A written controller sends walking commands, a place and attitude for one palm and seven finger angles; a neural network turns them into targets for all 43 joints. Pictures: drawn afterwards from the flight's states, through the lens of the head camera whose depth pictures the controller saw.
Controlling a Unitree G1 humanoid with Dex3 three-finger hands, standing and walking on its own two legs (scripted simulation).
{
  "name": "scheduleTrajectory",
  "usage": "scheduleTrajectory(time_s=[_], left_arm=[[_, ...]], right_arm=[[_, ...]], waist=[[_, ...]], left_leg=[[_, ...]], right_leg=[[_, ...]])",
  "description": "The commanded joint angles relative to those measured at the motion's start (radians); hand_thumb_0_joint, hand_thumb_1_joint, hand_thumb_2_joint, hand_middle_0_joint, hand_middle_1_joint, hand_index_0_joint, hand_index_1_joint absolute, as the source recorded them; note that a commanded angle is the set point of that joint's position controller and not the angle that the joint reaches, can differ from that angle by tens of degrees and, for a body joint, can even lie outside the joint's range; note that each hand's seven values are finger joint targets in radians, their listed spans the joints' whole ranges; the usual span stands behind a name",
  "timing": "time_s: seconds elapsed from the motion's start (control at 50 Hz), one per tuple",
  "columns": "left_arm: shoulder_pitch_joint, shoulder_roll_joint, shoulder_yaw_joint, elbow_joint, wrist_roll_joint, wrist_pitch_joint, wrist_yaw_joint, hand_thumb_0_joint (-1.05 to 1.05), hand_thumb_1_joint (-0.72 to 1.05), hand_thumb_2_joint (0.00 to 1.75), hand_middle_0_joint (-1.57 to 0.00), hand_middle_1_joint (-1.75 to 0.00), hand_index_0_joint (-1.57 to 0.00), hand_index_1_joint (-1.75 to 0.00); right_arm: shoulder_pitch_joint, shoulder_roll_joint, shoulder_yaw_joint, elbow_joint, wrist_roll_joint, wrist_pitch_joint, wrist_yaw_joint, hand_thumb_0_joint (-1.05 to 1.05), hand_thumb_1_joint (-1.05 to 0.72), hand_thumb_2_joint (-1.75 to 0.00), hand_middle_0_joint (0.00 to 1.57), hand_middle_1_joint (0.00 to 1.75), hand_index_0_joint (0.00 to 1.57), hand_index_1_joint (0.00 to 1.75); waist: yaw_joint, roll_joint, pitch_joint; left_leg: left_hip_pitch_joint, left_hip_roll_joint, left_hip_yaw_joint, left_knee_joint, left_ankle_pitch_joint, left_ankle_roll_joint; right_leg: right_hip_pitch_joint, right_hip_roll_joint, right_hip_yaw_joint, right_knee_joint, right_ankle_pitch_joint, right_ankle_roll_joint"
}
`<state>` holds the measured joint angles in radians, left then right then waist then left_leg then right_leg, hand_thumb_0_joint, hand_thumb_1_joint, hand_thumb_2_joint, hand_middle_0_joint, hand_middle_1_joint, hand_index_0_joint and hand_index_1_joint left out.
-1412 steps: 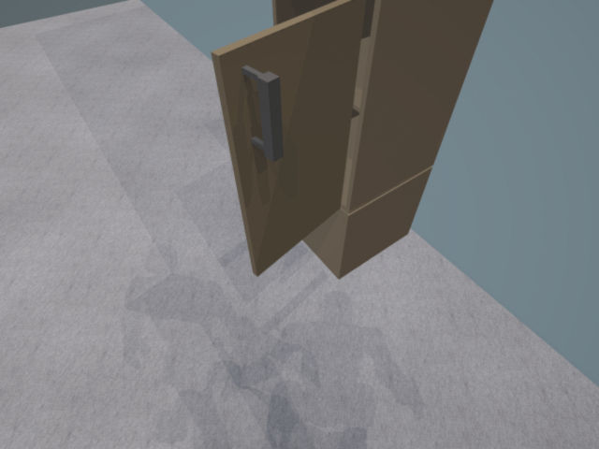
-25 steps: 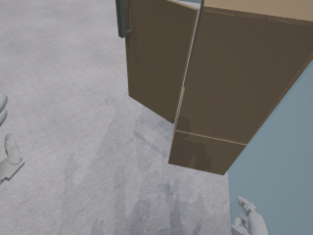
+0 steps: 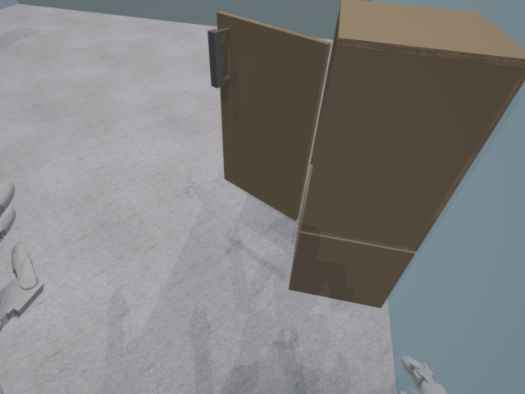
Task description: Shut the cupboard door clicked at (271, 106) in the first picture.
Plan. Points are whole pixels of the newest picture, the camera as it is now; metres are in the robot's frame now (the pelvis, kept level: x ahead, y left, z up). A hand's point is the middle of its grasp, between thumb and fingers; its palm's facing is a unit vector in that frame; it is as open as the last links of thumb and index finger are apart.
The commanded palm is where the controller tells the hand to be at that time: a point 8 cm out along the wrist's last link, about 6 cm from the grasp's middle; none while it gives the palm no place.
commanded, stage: stop stepping back and stand still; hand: left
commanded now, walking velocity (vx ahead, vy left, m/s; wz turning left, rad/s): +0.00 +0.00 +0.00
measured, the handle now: (221, 57) +0.93 +0.17 +0.14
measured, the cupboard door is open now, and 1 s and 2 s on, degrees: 63 63 63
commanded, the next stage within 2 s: let the arm hang, fingers relaxed in 0.90 s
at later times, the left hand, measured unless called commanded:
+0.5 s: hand (13, 296) +0.18 +0.29 +0.16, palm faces +0.48 -0.77 -0.42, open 7.4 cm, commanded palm +0.13 +0.31 +0.18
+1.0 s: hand (44, 269) +0.22 +0.28 +0.15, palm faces +0.42 -0.78 -0.46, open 7.4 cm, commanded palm none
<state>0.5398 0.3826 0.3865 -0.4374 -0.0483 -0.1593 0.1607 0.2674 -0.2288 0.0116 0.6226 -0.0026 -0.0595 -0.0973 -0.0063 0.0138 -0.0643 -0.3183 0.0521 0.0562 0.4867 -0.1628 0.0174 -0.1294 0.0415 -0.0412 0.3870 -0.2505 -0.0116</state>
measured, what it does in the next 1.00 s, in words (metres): stands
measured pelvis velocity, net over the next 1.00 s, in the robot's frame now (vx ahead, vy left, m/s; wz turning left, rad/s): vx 0.02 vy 0.01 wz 0.00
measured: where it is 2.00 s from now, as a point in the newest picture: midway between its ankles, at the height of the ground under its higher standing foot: outside the picture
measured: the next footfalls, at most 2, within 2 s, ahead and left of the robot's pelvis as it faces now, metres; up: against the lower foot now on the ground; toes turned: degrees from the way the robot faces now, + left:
none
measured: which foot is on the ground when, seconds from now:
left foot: down 0.00-1.00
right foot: down 0.00-1.00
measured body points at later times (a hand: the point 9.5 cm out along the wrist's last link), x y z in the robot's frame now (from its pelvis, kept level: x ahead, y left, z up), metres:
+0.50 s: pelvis +0.00 +0.01 +0.00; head -0.02 +0.02 +0.45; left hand +0.15 +0.33 +0.18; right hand +0.16 -0.21 -0.08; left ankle +0.06 +0.10 -0.74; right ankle -0.03 -0.11 -0.74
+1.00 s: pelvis +0.02 +0.01 +0.00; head +0.02 +0.01 +0.45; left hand +0.19 +0.32 +0.18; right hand +0.18 -0.23 -0.08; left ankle +0.06 +0.10 -0.74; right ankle -0.03 -0.11 -0.74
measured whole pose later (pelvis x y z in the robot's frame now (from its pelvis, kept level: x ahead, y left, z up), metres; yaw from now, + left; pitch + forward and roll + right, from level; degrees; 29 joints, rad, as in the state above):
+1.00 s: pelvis +0.02 +0.01 +0.00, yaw +0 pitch +1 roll -1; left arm 0.57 0.40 0.39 -0.42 -0.05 -0.17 0.15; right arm 0.22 -0.21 0.02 0.62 0.01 -0.07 -0.09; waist 0.00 0.02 -0.04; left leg -0.31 0.02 0.06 0.46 -0.18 0.03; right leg -0.13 0.03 0.00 0.38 -0.27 0.00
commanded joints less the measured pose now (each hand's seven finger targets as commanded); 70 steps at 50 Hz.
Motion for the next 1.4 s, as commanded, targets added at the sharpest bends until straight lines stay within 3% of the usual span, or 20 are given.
scheduleTrajectory(time_s=[0.0, 0.06, 0.18, 0.24, 0.32, 0.5, 0.64, 0.76, 0.94, 0.96, 0.98, 1.0, 1.02, 1.08, 1.14, 1.18, 1.24, 1.26, 1.32, 1.38], left_arm=[[-0.103, 0.178, 0.097, -0.144, 0.014, -0.075, 0.023, 0.00, 0.90, 0.90, -0.20, -0.30, -0.20, -0.30], [-0.106, 0.174, 0.092, -0.146, 0.017, -0.080, 0.021, 0.00, 0.90, 0.90, -0.20, -0.30, -0.20, -0.30], [-0.081, 0.199, 0.127, -0.222, 0.024, -0.093, 0.024, 0.00, 0.90, 0.90, -0.20, -0.30, -0.20, -0.30], [-0.019, 0.229, 0.166, -0.230, 0.020, -0.096, 0.025, 0.00, 0.90, 0.90, -0.20, -0.30, -0.20, -0.30], [-0.010, 0.190, 0.135, -0.218, 0.009, -0.097, 0.022, 0.00, 0.90, 0.90, -0.20, -0.30, -0.20, -0.30], [-0.159, 0.158, 0.073, -0.126, 0.020, -0.082, 0.020, 0.00, 0.90, 0.90, -0.20, -0.30, -0.20, -0.30], [-0.104, 0.213, 0.132, -0.206, 0.017, -0.091, 0.021, 0.00, 0.90, 0.90, -0.20, -0.30, -0.20, -0.30], [0.006, 0.195, 0.140, -0.206, -0.001, -0.088, 0.016, 0.00, 0.90, 0.90, -0.20, -0.30, -0.20, -0.30], [-0.028, 0.203, 0.132, -0.182, -0.005, -0.076, 0.015, 0.00, 0.90, 0.90, -0.20, -0.30, -0.20, -0.30], [-0.031, 0.185, 0.113, -0.178, -0.004, -0.075, 0.014, 0.00, 0.90, 0.90, -0.20, -0.30, -0.20, -0.30], [-0.080, 0.022, -0.303, 0.529, 0.052, 0.062, -0.123, 0.00, 0.90, 0.90, -0.20, -0.30, -0.20, -0.30], [-0.095, 0.016, -0.283, 0.557, 0.055, 0.147, -0.142, 0.00, 0.90, 0.90, -0.20, -0.30, -0.20, -0.30], [-0.104, 0.005, -0.287, 0.551, 0.059, 0.171, -0.146, 0.00, 0.90, 0.90, -0.20, -0.30, -0.20, -0.30], [-0.164, 0.022, -0.299, 0.695, 0.072, 0.156, -0.154, 0.00, 0.90, 0.90, -0.20, -0.30, -0.20, -0.30], [-0.230, 0.038, -0.317, 0.867, 0.078, 0.152, -0.152, 0.00, 0.90, 0.90, -0.20, -0.30, -0.20, -0.30], [-0.254, 0.014, -0.337, 0.972, 0.073, 0.159, -0.145, 0.00, 0.90, 0.90, -0.20, -0.30, -0.20, -0.30], [-0.246, -0.002, -0.355, 1.107, 0.067, 0.164, -0.138, 0.00, 0.90, 0.90, -0.20, -0.30, -0.20, -0.30], [-0.229, -0.016, -0.356, 1.156, 0.065, 0.165, -0.136, 0.00, 0.90, 0.90, -0.20, -0.30, -0.20, -0.30], [-0.178, -0.049, -0.343, 1.272, 0.063, 0.165, -0.136, 0.00, 0.90, 0.90, -0.20, -0.30, -0.20, -0.30], [-0.172, -0.042, -0.350, 1.354, 0.060, 0.163, -0.140, 0.00, 0.90, 0.90, -0.20, -0.30, -0.20, -0.30]], right_arm=[[-0.145, -0.102, -0.044, -0.164, 0.003, -0.065, -0.004, 0.00, -0.90, -0.90, 0.20, 0.30, 0.20, 0.30], [-0.142, -0.105, -0.046, -0.166, 0.005, -0.073, -0.003, 0.00, -0.90, -0.90, 0.20, 0.30, 0.20, 0.30], [-0.142, -0.103, -0.042, -0.172, 0.004, -0.097, -0.005, 0.00, -0.90, -0.90, 0.20, 0.30, 0.20, 0.30], [-0.139, -0.099, -0.041, -0.165, -0.002, -0.109, 0.000, 0.00, -0.90, -0.90, 0.20, 0.30, 0.20, 0.30], [-0.132, -0.091, -0.039, -0.153, 0.003, -0.108, 0.006, 0.00, -0.90, -0.90, 0.20, 0.30, 0.20, 0.30], [-0.143, -0.095, -0.037, -0.134, 0.006, -0.095, -0.002, 0.00, -0.90, -0.90, 0.20, 0.30, 0.20, 0.30], [-0.154, -0.096, -0.041, -0.154, 0.003, -0.089, 0.001, 0.00, -0.90, -0.90, 0.20, 0.30, 0.20, 0.30], [-0.143, -0.089, -0.038, -0.167, 0.008, -0.073, 0.006, 0.00, -0.90, -0.90, 0.20, 0.30, 0.20, 0.30], [-0.142, -0.102, -0.044, -0.159, 0.013, -0.064, 0.000, 0.00, -0.90, -0.90, 0.20, 0.30, 0.20, 0.30], [-0.142, -0.095, -0.042, -0.159, 0.015, -0.064, 0.000, 0.00, -0.90, -0.90, 0.20, 0.30, 0.20, 0.30], [-0.207, -0.267, -0.068, 0.028, 0.035, -0.129, 0.097, 0.00, -0.90, -0.90, 0.20, 0.30, 0.20, 0.30], [-0.138, -0.247, -0.084, 0.051, 0.024, -0.068, 0.101, 0.00, -0.90, -0.90, 0.20, 0.30, 0.20, 0.30], [-0.123, -0.240, -0.081, 0.044, 0.019, -0.048, 0.097, 0.00, -0.90, -0.90, 0.20, 0.30, 0.20, 0.30], [-0.115, -0.228, -0.057, 0.070, -0.001, -0.010, 0.098, 0.00, -0.90, -0.90, 0.20, 0.30, 0.20, 0.30], [-0.108, -0.197, -0.046, 0.099, -0.013, 0.024, 0.101, 0.00, -0.90, -0.90, 0.20, 0.30, 0.20, 0.30], [-0.090, -0.160, -0.037, 0.136, -0.022, 0.046, 0.101, 0.00, -0.90, -0.90, 0.20, 0.30, 0.20, 0.30], [-0.080, -0.157, -0.026, 0.186, -0.024, 0.056, 0.098, 0.00, -0.90, -0.90, 0.20, 0.30, 0.20, 0.30], [-0.080, -0.145, -0.025, 0.207, -0.024, 0.056, 0.095, 0.00, -0.90, -0.90, 0.20, 0.30, 0.20, 0.30], [-0.066, -0.118, -0.028, 0.257, -0.025, 0.061, 0.083, 0.00, -0.90, -0.90, 0.20, 0.30, 0.20, 0.30], [-0.031, -0.115, -0.030, 0.302, -0.018, 0.065, 0.076, 0.00, -0.90, -0.90, 0.20, 0.30, 0.20, 0.30]], waist=[[-0.008, 0.056, 0.093], [-0.006, 0.062, 0.074], [0.006, 0.144, -0.009], [0.009, 0.134, -0.051], [0.001, 0.043, -0.036], [-0.001, 0.036, 0.043], [0.010, 0.079, -0.038], [0.009, 0.089, -0.079], [0.006, 0.050, -0.074], [0.004, 0.037, -0.066], [-0.025, 0.048, 0.047], [-0.019, 0.052, -0.030], [-0.018, 0.059, -0.007], [0.001, -0.114, -0.015], [-0.013, -0.265, 0.021], [-0.020, -0.207, 0.034], [-0.011, 0.010, 0.024], [-0.002, 0.079, 0.027], [0.014, 0.194, 0.035], [0.009, 0.166, 0.040]], left_leg=[[0.044, 0.025, -0.095, -0.148, -0.248, -0.010], [0.018, 0.039, -0.127, -0.209, -0.314, -0.009], [-0.070, 0.079, -0.185, -0.325, -0.439, 0.010], [-0.043, 0.060, -0.159, -0.278, -0.367, 0.008], [0.040, 0.030, -0.117, -0.168, -0.216, -0.007], [0.092, 0.031, -0.110, -0.165, -0.179, -0.007], [0.118, 0.025, -0.108, -0.148, -0.033, -0.008], [0.129, 0.035, -0.097, -0.103, 0.178, -0.013], [0.146, 0.038, -0.087, -0.082, 0.185, -0.008], [0.148, 0.036, -0.084, -0.081, 0.165, -0.006], [0.063, 0.061, -0.101, 0.067, 0.371, 0.001], [0.121, 0.072, -0.091, 0.045, 0.334, -0.010], [0.110, 0.079, -0.094, 0.037, 0.270, -0.002], [0.042, 0.082, -0.155, 0.029, 0.206, 0.036], [0.064, 0.020, -0.136, 0.073, 0.125, 0.019], [0.091, -0.002, -0.114, 0.072, 0.116, 0.009], [0.105, 0.033, -0.150, -0.017, 0.152, 0.014], [0.079, 0.039, -0.165, -0.049, 0.110, 0.020], [0.042, 0.036, -0.170, -0.106, -0.024, 0.019], [0.057, 0.042, -0.176, -0.126, -0.066, 0.016]], right_leg=[[-0.186, -0.064, 0.114, -0.161, -0.193, -0.003], [-0.138, -0.041, 0.079, -0.120, -0.175, 0.005], [0.035, 0.002, 0.034, 0.020, -0.047, 0.017], [0.051, -0.013, 0.046, -0.003, -0.011, 0.009], [-0.046, -0.050, 0.102, -0.084, -0.012, -0.003], [-0.143, -0.054, 0.109, -0.126, -0.043, 0.002], [-0.066, -0.055, 0.092, -0.079, 0.080, -0.002], [-0.026, -0.060, 0.077, -0.036, 0.204, 0.001], [-0.049, -0.071, 0.086, -0.044, 0.233, 0.008], [-0.056, -0.074, 0.091, -0.049, 0.224, 0.008], [-0.158, -0.141, 0.021, 0.093, 0.295, -0.016], [-0.171, -0.140, 0.088, 0.063, 0.186, -0.026], [-0.196, -0.128, 0.076, 0.068, 0.092, -0.022], [-0.162, -0.108, 0.078, 0.096, 0.026, -0.032], [-0.215, -0.172, 0.153, 0.035, 0.066, -0.070], [-0.225, -0.188, 0.169, 0.023, 0.082, -0.081], [-0.165, -0.134, 0.134, 0.040, 0.014, -0.042], [-0.130, -0.124, 0.128, 0.037, -0.012, -0.035], [-0.071, -0.116, 0.117, 0.004, -0.033, -0.044], [-0.058, -0.116, 0.116, -0.028, -0.033, -0.049]])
